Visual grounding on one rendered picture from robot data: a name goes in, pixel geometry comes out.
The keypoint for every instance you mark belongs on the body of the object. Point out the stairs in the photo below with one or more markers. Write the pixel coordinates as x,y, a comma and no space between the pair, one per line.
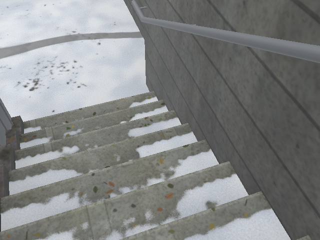
127,169

